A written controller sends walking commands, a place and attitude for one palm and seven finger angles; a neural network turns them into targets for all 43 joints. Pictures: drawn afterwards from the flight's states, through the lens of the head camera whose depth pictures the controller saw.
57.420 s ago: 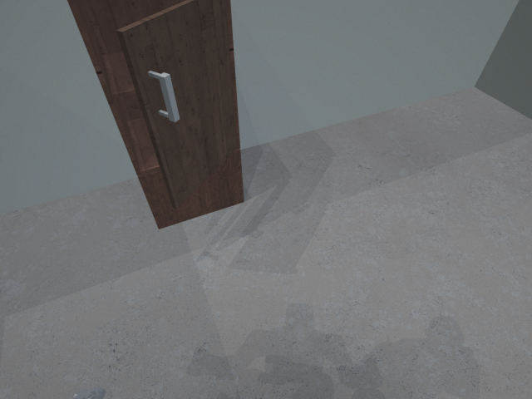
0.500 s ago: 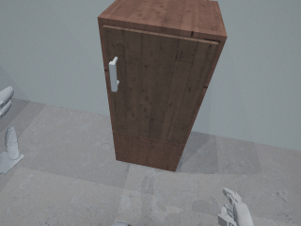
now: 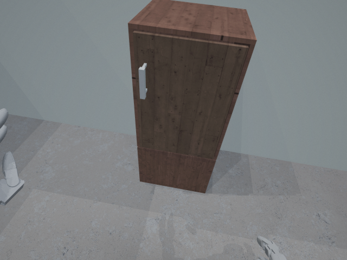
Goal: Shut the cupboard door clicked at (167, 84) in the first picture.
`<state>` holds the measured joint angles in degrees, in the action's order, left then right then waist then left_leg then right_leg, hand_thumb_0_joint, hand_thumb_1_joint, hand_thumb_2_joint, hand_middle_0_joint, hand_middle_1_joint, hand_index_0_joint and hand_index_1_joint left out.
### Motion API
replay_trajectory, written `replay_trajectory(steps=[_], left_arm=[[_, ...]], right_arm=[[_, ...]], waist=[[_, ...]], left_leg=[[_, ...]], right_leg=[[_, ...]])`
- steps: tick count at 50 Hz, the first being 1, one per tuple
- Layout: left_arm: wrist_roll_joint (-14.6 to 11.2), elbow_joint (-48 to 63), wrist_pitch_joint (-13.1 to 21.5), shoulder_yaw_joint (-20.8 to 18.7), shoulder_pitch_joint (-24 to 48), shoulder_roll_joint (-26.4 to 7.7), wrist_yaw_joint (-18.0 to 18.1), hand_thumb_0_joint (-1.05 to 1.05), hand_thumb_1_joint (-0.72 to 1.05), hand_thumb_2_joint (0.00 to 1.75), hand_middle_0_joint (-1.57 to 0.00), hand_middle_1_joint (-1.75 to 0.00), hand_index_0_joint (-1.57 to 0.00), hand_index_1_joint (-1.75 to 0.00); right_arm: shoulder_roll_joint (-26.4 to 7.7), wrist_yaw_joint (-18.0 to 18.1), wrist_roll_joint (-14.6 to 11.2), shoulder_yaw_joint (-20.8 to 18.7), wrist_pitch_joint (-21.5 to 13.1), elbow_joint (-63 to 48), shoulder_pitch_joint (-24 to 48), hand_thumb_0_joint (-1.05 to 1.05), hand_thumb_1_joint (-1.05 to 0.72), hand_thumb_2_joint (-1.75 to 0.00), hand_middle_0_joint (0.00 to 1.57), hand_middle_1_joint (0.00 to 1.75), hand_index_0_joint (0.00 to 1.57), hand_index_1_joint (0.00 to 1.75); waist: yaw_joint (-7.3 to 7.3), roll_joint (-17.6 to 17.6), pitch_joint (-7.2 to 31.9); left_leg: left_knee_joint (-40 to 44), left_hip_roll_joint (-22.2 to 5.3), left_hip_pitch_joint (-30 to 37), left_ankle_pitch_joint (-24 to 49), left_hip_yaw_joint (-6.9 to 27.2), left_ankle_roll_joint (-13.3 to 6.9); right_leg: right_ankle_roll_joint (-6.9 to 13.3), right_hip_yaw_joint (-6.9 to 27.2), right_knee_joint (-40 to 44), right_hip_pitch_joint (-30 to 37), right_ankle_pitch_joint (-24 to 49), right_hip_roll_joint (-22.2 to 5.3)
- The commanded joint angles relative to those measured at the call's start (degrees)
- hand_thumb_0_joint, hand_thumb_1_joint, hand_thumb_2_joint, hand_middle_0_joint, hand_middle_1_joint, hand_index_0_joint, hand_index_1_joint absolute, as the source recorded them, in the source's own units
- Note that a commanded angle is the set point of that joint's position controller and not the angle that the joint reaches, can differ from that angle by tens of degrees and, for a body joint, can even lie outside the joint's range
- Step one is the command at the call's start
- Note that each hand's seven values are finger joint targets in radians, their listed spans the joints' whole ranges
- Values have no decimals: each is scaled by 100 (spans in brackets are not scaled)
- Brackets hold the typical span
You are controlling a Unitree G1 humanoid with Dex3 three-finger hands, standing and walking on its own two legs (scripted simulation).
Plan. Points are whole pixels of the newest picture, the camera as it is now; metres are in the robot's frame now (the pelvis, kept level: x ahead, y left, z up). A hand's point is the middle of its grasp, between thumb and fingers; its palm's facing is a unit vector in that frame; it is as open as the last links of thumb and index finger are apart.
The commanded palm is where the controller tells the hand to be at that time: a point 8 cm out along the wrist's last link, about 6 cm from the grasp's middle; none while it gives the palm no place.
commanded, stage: stop stepping back and stand still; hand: left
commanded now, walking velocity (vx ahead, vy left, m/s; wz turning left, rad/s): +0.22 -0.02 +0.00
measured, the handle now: (143, 81) +0.73 +0.16 +0.05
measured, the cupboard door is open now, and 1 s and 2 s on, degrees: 0 0 0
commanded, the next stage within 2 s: let the arm hang, fingers relaxed in 0.70 s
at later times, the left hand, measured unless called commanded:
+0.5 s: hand out of the picture +0.18 +0.30 +0.17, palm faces +0.48 -0.77 -0.42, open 7.4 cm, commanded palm +0.13 +0.33 +0.19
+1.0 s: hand out of the picture +0.13 +0.28 -0.09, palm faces +0.03 -0.93 -0.35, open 7.4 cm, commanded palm none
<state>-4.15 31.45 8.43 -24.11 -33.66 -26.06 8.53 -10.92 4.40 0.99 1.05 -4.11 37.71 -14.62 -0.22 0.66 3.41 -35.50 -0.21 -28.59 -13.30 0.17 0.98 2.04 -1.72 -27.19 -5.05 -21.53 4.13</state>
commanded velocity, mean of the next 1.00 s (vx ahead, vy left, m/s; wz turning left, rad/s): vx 0.01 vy -0.01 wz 0.00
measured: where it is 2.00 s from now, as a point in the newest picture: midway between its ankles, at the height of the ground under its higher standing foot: outside the picture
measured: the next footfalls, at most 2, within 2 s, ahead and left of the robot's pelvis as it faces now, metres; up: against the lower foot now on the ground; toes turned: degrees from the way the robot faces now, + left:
left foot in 0.48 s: +0.08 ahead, +0.15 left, +0.00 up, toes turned +0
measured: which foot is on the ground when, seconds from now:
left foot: down 0.00-0.32, up 0.34-0.46, down 0.48-1.00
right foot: down 0.00-1.00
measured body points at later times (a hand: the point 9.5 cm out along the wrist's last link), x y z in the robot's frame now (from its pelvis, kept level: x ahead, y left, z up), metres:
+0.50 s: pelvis -0.01 +0.03 +0.00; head -0.04 +0.03 +0.45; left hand +0.15 +0.34 +0.19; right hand +0.12 -0.22 -0.09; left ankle +0.04 +0.15 -0.73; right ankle -0.04 -0.07 -0.73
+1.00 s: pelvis -0.02 +0.05 +0.00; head -0.02 +0.03 +0.45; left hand +0.13 +0.33 -0.07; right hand +0.13 -0.21 -0.11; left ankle +0.04 +0.15 -0.73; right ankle -0.04 -0.07 -0.73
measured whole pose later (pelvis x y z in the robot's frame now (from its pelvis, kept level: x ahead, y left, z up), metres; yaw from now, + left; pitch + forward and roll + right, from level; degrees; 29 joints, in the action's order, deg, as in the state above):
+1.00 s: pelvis -0.02 +0.05 +0.00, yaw +1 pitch +0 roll -1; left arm 1.5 -32.5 -2.8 -2.5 -13.6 -16.7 -0.1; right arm -17.3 0.2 0.9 0.4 -1.4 47.3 -7.3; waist -0.7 3.1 0.3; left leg -33.8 1.9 -21.8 -11.7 0.6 -1.9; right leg 0.1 -3.1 -34.5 -13.6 -20.5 -0.8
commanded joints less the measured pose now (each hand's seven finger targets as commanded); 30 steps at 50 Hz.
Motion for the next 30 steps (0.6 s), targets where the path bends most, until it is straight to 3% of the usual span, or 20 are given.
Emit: replay_trajectory(steps=[1, 3, 4, 5, 6, 7, 9, 12, 13, 14, 15, 16, 17, 19, 22, 24, 25, 26, 27, 30], left_arm=[[121, 453, 231, -362, 1527, -810, 202, 0, 90, 90, -20, -30, -20, -30], [200, 390, 304, -306, 1975, -853, 188, 0, 90, 90, -20, -30, -20, -30], [196, 571, 343, -356, 2090, -920, 163, 0, 90, 90, -20, -30, -20, -30], [180, 693, 446, -456, 1872, -953, 155, 0, 90, 90, -20, -30, -20, -30], [157, 893, 507, -517, 1806, -937, 147, 0, 90, 90, -20, -30, -20, -30], [159, 1078, 546, -639, 1808, -1054, 140, 0, 90, 90, -20, -30, -20, -30], [118, 1206, 604, -856, 1251, -1202, 138, 0, 90, 90, -20, -30, -20, -30], [122, 1049, 532, -715, 133, -816, 92, 0, 90, 90, -20, -30, -20, -30], [127, 946, 484, -744, -91, -826, 88, 0, 90, 90, -20, -30, -20, -30], [114, 691, 446, -910, -351, -945, 97, 0, 90, 90, -20, -30, -20, -30], [76, 713, 478, -850, -94, -907, 95, 0, 90, 90, -20, -30, -20, -30], [35, 743, 449, -855, 196, -931, 142, 0, 90, 90, -20, -30, -20, -30], [47, 463, 397, -811, 224, -838, 188, 0, 90, 90, -20, -30, -20, -30], [75, 333, 405, -694, 632, -809, 246, 0, 90, 90, -20, -30, -20, -30], [177, 337, 474, -428, 1061, -732, 267, 0, 90, 90, -20, -30, -20, -30], [184, 624, 530, -437, 1251, -853, 236, 0, 90, 90, -20, -30, -20, -30], [193, 471, 524, -417, 1044, -799, 207, 0, 90, 90, -20, -30, -20, -30], [206, 597, 527, -430, 1041, -790, 181, 0, 90, 90, -20, -30, -20, -30], [211, 712, 555, -456, 1120, -809, 168, 0, 90, 90, -20, -30, -20, -30], [215, 839, 665, -547, 1040, -827, 180, 0, 90, 90, -20, -30, -20, -30]], right_arm=[[-829, 117, -82, -269, -220, -738, 707, 0, -90, -90, 20, 30, 20, 30], [-892, 158, -107, -242, -304, -730, 677, 0, -90, -90, 20, 30, 20, 30], [-963, 188, -135, -265, -378, -817, 741, 0, -90, -90, 20, 30, 20, 30], [-893, 161, -80, -216, -437, -776, 710, 0, -90, -90, 20, 30, 20, 30], [-875, 126, -30, -185, -505, -831, 715, 0, -90, -90, 20, 30, 20, 30], [-800, 97, 30, -180, -576, -877, 705, 0, -90, -90, 20, 30, 20, 30], [-749, 28, 61, -271, -665, -873, 653, 0, -90, -90, 20, 30, 20, 30], [-741, -64, 20, -267, -547, -1004, 605, 0, -90, -90, 20, 30, 20, 30], [-724, -80, 10, -278, -462, -1034, 551, 0, -90, -90, 20, 30, 20, 30], [-711, -92, 35, -297, -374, -1017, 502, 0, -90, -90, 20, 30, 20, 30], [-659, -96, 57, -299, -282, -975, 456, 0, -90, -90, 20, 30, 20, 30], [-686, -84, -8, -336, -237, -927, 447, 0, -90, -90, 20, 30, 20, 30], [-703, -62, -33, -340, -187, -862, 375, 0, -90, -90, 20, 30, 20, 30], [-748, -13, -70, -301, -190, -834, 433, 0, -90, -90, 20, 30, 20, 30], [-785, 92, -103, -275, -356, -749, 510, 0, -90, -90, 20, 30, 20, 30], [-874, 166, -172, -336, -487, -822, 635, 0, -90, -90, 20, 30, 20, 30], [-866, 166, -168, -327, -506, -823, 606, 0, -90, -90, 20, 30, 20, 30], [-808, 150, -126, -248, -502, -827, 609, 0, -90, -90, 20, 30, 20, 30], [-792, 136, -121, -220, -516, -845, 656, 0, -90, -90, 20, 30, 20, 30], [-798, 119, -98, -247, -599, -884, 669, 0, -90, -90, 20, 30, 20, 30]], waist=[[-226, -595, -1126], [-247, 124, -1305], [-202, 780, -1274], [-190, 1610, -984], [-137, 2044, -773], [-41, 1751, -673], [100, 902, -111], [55, 1232, 270], [21, 962, 187], [11, 451, 199], [-47, -169, 165], [-52, -882, -40], [-88, -1045, -297], [-143, -519, -435], [-93, -30, -380], [-16, 138, -187], [-11, 205, -161], [-25, 561, -103], [-2, 619, -71], [14, 574, -34]], left_leg=[[-852, -351, 1063, -430, 217, -87], [239, -352, 1288, -562, 259, -200], [833, -529, 1385, -705, 670, -305], [1953, -918, 1334, -2101, 1782, -310], [3059, -1290, 859, -3271, 2766, -136], [3475, -1411, 473, -3438, 2980, 23], [3309, -1332, 511, -2768, 2249, -7], [2634, -692, 105, -2099, 772, 90], [2107, -418, 34, -1820, 470, 135], [1224, -168, 274, -1300, 165, 125], [37, -48, 739, -699, 2, 94], [-773, -7, 609, -491, 178, 74], [-1207, -86, 399, -446, 265, 45], [-818, -245, 394, -527, 322, -36], [686, -264, 1366, 335, 208, -201], [940, -535, 1819, 1155, 361, -279], [920, -602, 1868, 1338, 450, -312], [1192, -665, 1657, 1331, 710, -358], [1461, -762, 1429, 1105, 940, -395], [1793, -732, 1172, 190, 986, -368]], right_leg=[[817, 1272, 1360, -2509, -1495, -1738], [459, 653, 494, -2376, -1109, -1161], [238, 365, -39, -2323, -741, -777], [12, 91, -799, -2146, -961, -324], [-79, 16, -1587, -1570, -989, 52], [-57, 179, -1935, -1216, -883, 44], [-41, 152, -1587, -569, -650, 37], [35, -150, 21, 587, -427, -3], [106, 74, 491, 527, -343, -214], [263, 529, 972, 80, -433, -678], [587, 1375, 1446, -763, -780, -1416], [892, 2146, 1787, -1304, -1436, -1942], [1013, 2235, 1824, -1561, -1563, -2137], [809, 1744, 1428, -1440, -913, -1919], [257, 916, 700, -1206, 504, -1259], [-78, 648, 409, -1005, 1277, -868], [-145, 591, 335, -1012, 1368, -770], [-194, 356, 172, -848, 1256, -618], [-246, 243, 92, -617, 1066, -495], [-224, 249, 251, -331, 767, -449]])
